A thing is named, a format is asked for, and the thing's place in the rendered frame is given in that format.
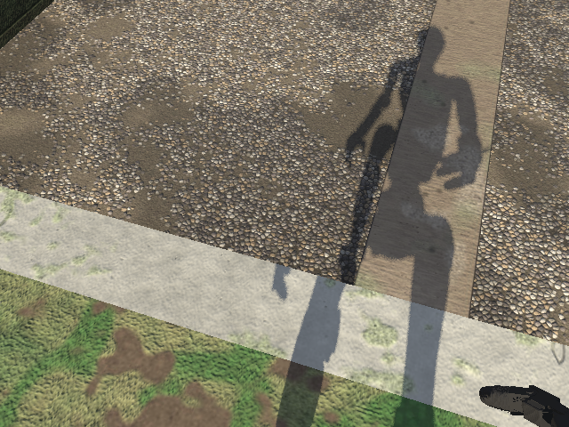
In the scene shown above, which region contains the robot right hand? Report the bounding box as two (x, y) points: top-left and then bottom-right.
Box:
(479, 385), (569, 427)

